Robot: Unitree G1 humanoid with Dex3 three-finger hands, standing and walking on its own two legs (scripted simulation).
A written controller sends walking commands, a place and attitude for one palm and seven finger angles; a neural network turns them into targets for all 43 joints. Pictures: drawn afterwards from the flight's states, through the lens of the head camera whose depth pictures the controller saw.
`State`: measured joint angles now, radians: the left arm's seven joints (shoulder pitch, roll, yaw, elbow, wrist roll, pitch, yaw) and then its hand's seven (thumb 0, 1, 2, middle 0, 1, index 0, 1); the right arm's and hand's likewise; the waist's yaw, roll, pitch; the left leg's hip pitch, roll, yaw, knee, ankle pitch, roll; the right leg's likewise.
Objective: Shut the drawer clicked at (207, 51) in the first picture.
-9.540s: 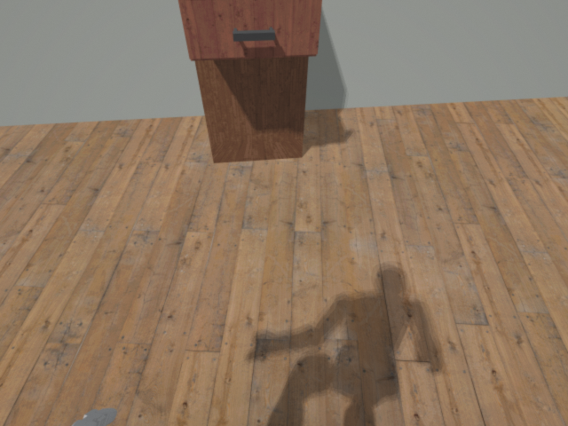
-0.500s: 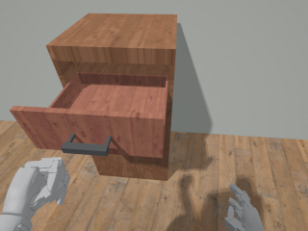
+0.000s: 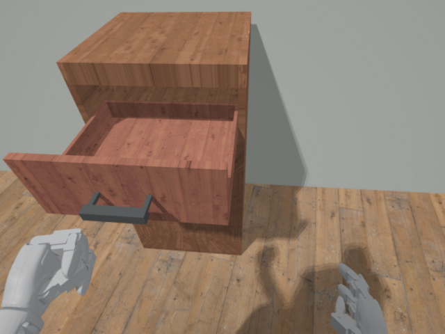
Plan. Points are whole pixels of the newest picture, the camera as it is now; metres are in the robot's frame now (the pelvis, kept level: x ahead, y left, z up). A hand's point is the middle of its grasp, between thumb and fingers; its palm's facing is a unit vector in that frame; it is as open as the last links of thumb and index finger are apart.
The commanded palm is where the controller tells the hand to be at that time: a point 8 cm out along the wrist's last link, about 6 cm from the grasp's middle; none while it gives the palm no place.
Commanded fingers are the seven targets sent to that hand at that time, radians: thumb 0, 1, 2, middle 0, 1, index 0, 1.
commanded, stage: bring the fist close to the handle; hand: left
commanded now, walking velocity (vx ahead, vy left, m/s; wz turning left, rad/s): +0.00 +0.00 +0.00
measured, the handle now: (118, 205) +0.34 +0.26 +0.04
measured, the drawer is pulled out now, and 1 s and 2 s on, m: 0.30 0.30 0.26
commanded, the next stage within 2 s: push the drawer shut in 1.20 s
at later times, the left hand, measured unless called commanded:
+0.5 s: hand (110, 255) +0.22 +0.22 +0.07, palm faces +0.05 -1.00 -0.06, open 3.2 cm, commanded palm +0.19 +0.27 +0.07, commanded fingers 0.00 0.90 0.90 -1.40 -1.60 -1.40 -1.60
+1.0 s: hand (125, 244) +0.25 +0.22 +0.04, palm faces +0.03 -1.00 -0.06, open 3.3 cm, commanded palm +0.22 +0.27 +0.04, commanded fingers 0.00 0.90 0.90 -1.40 -1.60 -1.40 -1.60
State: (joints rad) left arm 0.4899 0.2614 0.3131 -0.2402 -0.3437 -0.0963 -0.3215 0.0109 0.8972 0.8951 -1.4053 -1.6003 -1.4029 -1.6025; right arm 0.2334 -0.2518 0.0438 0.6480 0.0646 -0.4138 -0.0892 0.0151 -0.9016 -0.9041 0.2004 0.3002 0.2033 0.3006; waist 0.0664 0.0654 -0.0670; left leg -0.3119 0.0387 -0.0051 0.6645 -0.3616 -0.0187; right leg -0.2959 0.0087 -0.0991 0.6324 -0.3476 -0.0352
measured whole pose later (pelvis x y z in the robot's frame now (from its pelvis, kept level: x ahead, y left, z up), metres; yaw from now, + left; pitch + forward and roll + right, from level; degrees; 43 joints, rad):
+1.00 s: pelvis -0.01 +0.02 -0.03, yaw -1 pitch +9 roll -1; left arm 0.21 0.23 0.22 0.08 -0.27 -0.31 -0.24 0.01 0.90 0.90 -1.40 -1.60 -1.40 -1.60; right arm 0.25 -0.24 0.02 0.61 0.03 -0.23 -0.04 0.01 -0.90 -0.90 0.20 0.30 0.20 0.30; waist 0.00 0.04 -0.08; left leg -0.60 0.02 0.02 0.87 -0.44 0.01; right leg -0.59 -0.02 -0.07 0.84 -0.41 -0.01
